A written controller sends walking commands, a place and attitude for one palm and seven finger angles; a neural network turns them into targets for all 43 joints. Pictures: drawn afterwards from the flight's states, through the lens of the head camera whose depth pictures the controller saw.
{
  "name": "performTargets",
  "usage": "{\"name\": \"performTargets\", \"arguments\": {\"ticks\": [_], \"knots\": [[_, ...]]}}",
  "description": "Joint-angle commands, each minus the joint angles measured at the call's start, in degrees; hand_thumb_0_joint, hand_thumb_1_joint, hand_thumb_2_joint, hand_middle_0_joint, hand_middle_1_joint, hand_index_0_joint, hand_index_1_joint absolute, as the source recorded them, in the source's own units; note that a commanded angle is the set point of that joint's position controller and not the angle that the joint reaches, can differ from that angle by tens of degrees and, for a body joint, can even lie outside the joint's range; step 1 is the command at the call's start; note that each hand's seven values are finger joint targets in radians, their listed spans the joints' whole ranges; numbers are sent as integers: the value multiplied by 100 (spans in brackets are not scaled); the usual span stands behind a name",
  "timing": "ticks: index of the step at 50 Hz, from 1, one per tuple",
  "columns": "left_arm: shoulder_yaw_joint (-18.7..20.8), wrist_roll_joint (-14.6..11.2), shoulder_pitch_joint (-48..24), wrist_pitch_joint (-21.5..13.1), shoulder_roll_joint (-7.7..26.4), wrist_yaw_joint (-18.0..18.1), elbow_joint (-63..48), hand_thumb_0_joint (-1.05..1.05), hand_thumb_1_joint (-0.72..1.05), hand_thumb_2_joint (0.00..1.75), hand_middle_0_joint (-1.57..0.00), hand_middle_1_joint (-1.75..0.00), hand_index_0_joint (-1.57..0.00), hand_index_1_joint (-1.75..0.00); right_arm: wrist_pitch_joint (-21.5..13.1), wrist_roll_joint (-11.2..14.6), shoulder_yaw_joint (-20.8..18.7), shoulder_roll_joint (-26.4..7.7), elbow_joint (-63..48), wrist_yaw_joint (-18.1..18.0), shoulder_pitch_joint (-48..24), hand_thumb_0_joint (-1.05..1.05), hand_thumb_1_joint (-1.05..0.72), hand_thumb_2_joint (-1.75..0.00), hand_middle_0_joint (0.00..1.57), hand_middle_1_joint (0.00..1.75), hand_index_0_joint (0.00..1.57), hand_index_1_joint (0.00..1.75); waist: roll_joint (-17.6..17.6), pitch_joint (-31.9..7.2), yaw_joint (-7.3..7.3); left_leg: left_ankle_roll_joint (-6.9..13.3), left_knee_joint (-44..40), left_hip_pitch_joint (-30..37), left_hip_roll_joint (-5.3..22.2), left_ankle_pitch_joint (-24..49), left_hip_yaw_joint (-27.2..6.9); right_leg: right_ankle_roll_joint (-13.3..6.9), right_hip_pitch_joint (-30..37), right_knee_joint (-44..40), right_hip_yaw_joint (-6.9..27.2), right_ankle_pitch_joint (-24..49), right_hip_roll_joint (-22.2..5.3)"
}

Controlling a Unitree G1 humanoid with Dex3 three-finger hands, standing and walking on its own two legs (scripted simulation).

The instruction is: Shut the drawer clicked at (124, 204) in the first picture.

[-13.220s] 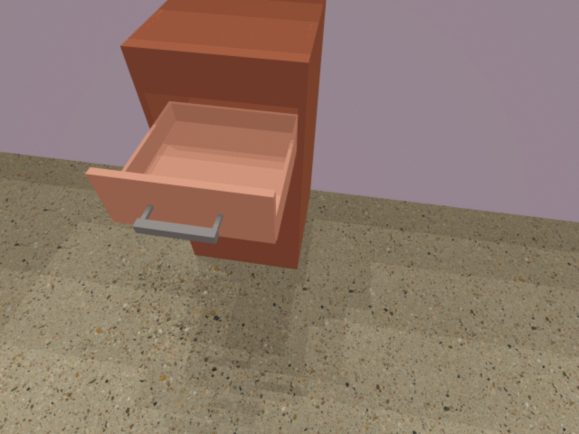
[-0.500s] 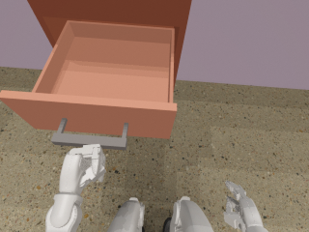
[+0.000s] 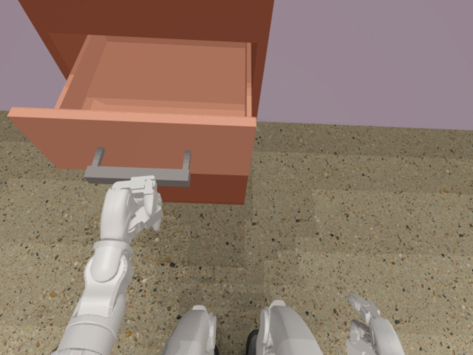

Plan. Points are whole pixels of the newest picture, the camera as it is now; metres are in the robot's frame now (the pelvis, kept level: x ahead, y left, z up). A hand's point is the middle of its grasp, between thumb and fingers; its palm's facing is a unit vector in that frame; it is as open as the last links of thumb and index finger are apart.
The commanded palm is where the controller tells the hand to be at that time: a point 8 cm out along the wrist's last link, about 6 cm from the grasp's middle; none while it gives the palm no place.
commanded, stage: push the drawer shut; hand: left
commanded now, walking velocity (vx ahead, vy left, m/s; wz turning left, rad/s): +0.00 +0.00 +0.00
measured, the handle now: (141, 165) +0.42 +0.18 +0.02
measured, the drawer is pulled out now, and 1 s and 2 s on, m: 0.20 0.08 0.00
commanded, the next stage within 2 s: none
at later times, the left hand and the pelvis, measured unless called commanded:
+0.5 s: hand (163, 178) +0.40 +0.14 +0.01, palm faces +0.01 -1.00 -0.04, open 3.0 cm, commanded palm +0.40 +0.19 +0.02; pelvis +0.00 +0.01 +0.00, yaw +0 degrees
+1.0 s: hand (168, 147) +0.47 +0.14 +0.02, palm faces +0.03 -1.00 -0.04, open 3.2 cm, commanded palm +0.45 +0.19 +0.02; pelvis +0.00 +0.00 +0.00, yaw -2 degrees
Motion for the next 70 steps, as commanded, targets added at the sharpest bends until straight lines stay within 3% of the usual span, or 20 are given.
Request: {"name": "performTargets", "arguments": {"ticks": [1,3,7,9,10,16,19,23,35,37,41,46,50,54,57,60,62,65,68,70], "knots": [[336,-56,-1492,-525,524,21,-1005,0,90,90,-140,-160,-140,-160,-194,16,-360,-771,-635,-19,48,0,-90,-90,20,30,20,30,-24,-1993,-116,-216,-1098,673,127,1302,-495,270,1912,-998,889,802,-100],[444,-20,-1713,-597,644,36,-982,0,90,90,-140,-160,-140,-160,-171,14,-373,-790,-608,-21,69,0,-90,-90,20,30,20,30,116,-2036,-84,-238,-1122,751,144,1298,-517,254,1824,-946,868,758,-98],[520,-1,-2186,-662,704,56,-679,0,90,90,-140,-160,-140,-160,-125,-2,-397,-814,-487,-30,183,0,-90,-90,20,30,20,30,-38,-2095,-225,-223,-1044,752,160,1365,-522,284,1752,-902,855,871,-86],[557,15,-2413,-702,784,44,-633,0,90,90,-140,-160,-140,-160,-117,-9,-408,-830,-463,-43,221,0,-90,-90,20,30,20,30,130,-2207,-251,-230,-1019,846,157,1515,-528,273,1710,-848,857,1009,-74],[606,18,-2400,-722,790,33,-628,0,90,90,-140,-160,-140,-160,-105,-12,-412,-825,-438,-35,250,0,-90,-90,20,30,20,30,209,-2340,-194,-259,-1049,988,163,1627,-545,271,1719,-816,835,1094,-72],[438,24,-2930,-676,626,20,-420,0,90,90,-140,-160,-140,-160,-43,-18,-433,-846,-340,-20,364,0,-90,-90,20,30,20,30,419,-2592,-291,-331,-1074,1452,203,2028,-653,274,1486,-750,735,1302,-57],[519,41,-3279,-631,736,36,-54,0,90,90,-140,-160,-140,-160,-10,-10,-426,-882,-269,-36,435,0,-90,-90,20,30,20,30,135,-2390,-413,-313,-1077,1307,216,1894,-695,282,1401,-774,702,1206,-28],[567,69,-3789,-700,726,67,210,0,90,90,-140,-160,-140,-160,8,-19,-422,-859,-213,-38,460,0,-90,-90,20,30,20,30,138,-2384,-463,-298,-1080,1180,198,1663,-650,303,1409,-831,753,1056,-41],[1177,175,-4746,-897,1336,19,1282,0,90,90,-140,-160,-140,-160,103,-83,-397,-894,-93,8,799,0,-90,-90,20,30,20,30,309,-2677,-490,-275,-1043,959,158,1668,-543,287,1614,-822,875,1144,15],[1070,168,-4760,-916,1158,-13,1355,0,90,90,-140,-160,-140,-160,122,-81,-411,-871,-94,36,837,0,-90,-90,20,30,20,30,425,-2827,-481,-288,-1052,1115,159,1844,-534,281,1619,-813,862,1291,20],[1265,159,-5097,-945,1389,-25,1668,0,90,90,-140,-160,-140,-160,170,-94,-411,-911,-13,46,945,0,-90,-90,20,30,20,30,280,-2658,-579,-263,-1031,919,177,1796,-528,301,1591,-830,872,1303,22],[1563,168,-5232,-1032,1689,-92,1918,0,90,90,-140,-160,-140,-160,215,-130,-414,-918,20,71,1088,0,-90,-90,20,30,20,30,315,-2824,-531,-242,-974,841,163,1908,-465,297,1771,-817,942,1469,41],[1502,214,-5688,-1106,1673,-142,2042,0,90,90,-140,-160,-140,-160,253,-155,-413,-920,53,89,1179,0,-90,-90,20,30,20,30,460,-2830,-644,-240,-958,940,178,1965,-502,292,1621,-794,913,1474,54],[1749,265,-6002,-1130,2047,-153,2532,0,90,90,-140,-160,-140,-160,309,-169,-382,-962,96,66,1249,0,-90,-90,20,30,20,30,212,-2544,-738,-185,-886,485,173,1594,-480,305,1610,-840,997,1189,59],[1765,315,-6296,-1180,2086,-180,2526,0,90,90,-140,-160,-140,-160,338,-193,-380,-965,105,87,1319,0,-90,-90,20,30,20,30,543,-2888,-732,-199,-852,740,167,1762,-485,293,1561,-805,991,1275,68],[1649,333,-6625,-1198,2002,-213,2518,0,90,90,-140,-160,-140,-160,378,-220,-389,-982,138,105,1381,0,-90,-90,20,30,20,30,678,-3138,-848,-222,-811,1085,198,2042,-579,302,1347,-732,900,1427,92],[1860,334,-6623,-1159,2253,-205,2758,0,90,90,-140,-160,-140,-160,417,-227,-385,-1020,172,100,1428,0,-90,-90,20,30,20,30,493,-3047,-855,-212,-774,918,215,1997,-585,309,1388,-741,903,1400,101],[1772,383,-6891,-1129,2267,-256,2831,0,90,90,-140,-160,-140,-160,455,-229,-343,-1011,146,118,1469,0,-90,-90,20,30,20,30,710,-3032,-900,-201,-772,894,201,1978,-577,291,1386,-753,934,1394,122],[1948,407,-7045,-1046,2525,-253,3178,0,90,90,-140,-160,-140,-160,503,-230,-318,-1048,168,110,1526,0,-90,-90,20,30,20,30,454,-2789,-989,-163,-717,513,212,1723,-576,306,1393,-805,975,1190,130],[1962,448,-7270,-1039,2617,-268,3189,0,90,90,-140,-160,-140,-160,508,-241,-304,-1069,154,102,1543,0,-90,-90,20,30,20,30,620,-2788,-1032,-163,-719,591,222,1699,-608,297,1233,-780,940,1117,142]]}}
